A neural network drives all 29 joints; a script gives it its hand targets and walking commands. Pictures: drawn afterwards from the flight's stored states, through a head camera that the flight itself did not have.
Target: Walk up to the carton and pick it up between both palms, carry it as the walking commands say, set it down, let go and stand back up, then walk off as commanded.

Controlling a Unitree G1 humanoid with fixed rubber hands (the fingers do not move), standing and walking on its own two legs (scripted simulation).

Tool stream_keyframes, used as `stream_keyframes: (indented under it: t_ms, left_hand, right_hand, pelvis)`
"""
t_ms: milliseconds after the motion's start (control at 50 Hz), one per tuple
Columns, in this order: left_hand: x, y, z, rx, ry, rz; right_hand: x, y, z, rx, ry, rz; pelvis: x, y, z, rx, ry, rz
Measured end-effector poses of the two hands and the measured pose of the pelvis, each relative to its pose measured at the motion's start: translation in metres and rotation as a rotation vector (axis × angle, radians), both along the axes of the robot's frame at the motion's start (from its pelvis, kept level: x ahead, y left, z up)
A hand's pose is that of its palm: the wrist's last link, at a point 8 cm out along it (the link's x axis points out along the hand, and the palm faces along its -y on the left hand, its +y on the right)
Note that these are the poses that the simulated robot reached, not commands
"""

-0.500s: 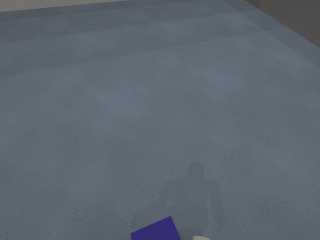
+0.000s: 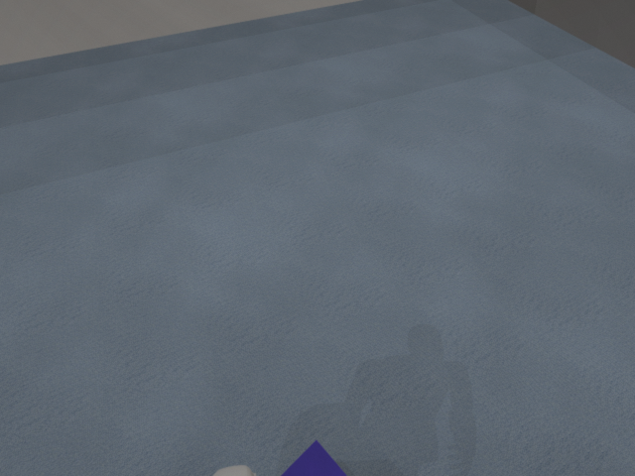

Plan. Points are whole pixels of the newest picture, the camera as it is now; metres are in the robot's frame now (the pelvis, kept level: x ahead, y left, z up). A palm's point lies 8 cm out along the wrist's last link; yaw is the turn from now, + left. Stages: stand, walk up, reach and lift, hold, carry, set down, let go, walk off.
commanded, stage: stand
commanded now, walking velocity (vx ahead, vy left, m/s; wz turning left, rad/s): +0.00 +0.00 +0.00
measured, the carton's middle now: out of the picture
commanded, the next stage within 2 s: none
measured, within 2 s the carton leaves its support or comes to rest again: rests again in 0.34 s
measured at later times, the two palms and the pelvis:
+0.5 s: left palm out of the picture +0.09 +0.26 -0.15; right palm out of the picture +0.08 -0.20 -0.14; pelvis +0.06 +0.03 +0.00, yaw -2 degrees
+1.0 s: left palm out of the picture +0.03 +0.23 -0.16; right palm out of the picture +0.01 -0.20 -0.15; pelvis +0.05 +0.01 -0.01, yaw +0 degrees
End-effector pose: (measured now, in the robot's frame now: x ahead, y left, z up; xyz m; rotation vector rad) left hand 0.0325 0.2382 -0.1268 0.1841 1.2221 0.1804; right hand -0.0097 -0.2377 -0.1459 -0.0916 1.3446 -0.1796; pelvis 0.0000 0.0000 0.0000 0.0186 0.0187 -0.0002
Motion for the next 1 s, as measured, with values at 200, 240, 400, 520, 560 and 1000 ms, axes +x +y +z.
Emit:
stream_keyframes:
  t_ms: [200, 240, 400, 520, 560, 1000]
  left_hand:
    - [-0.126, -0.006, 0.007, -0.053, 0.430, 0.207]
    - [-0.120, -0.004, -0.004, -0.079, 0.453, 0.217]
    - [0.007, 0.019, -0.026, -0.092, 0.241, 0.076]
    - [0.062, 0.019, -0.027, -0.054, 0.122, -0.014]
    - [0.065, 0.014, -0.027, -0.037, 0.097, -0.027]
    - [-0.001, -0.011, -0.028, -0.089, 0.187, 0.031]
  right_hand:
    - [0.231, 0.035, 0.021, -0.022, -0.323, 0.212]
    - [0.248, 0.051, 0.017, -0.028, -0.348, 0.236]
    - [0.163, 0.060, 0.015, -0.048, -0.165, 0.114]
    - [0.076, 0.032, 0.008, -0.078, -0.011, 0.002]
    - [0.051, 0.025, 0.000, -0.064, 0.039, -0.028]
    - [0.016, 0.039, -0.002, 0.000, 0.116, -0.018]
  pelvis:
    - [0.054, 0.022, -0.003, -0.011, -0.003, 0.008]
    - [0.067, 0.031, -0.012, -0.026, -0.008, 0.004]
    - [0.074, 0.041, -0.001, -0.054, -0.014, -0.019]
    - [0.060, 0.031, -0.003, -0.039, -0.025, -0.027]
    - [0.055, 0.025, -0.007, -0.017, -0.030, -0.028]
    - [0.051, 0.014, -0.005, -0.029, -0.040, -0.001]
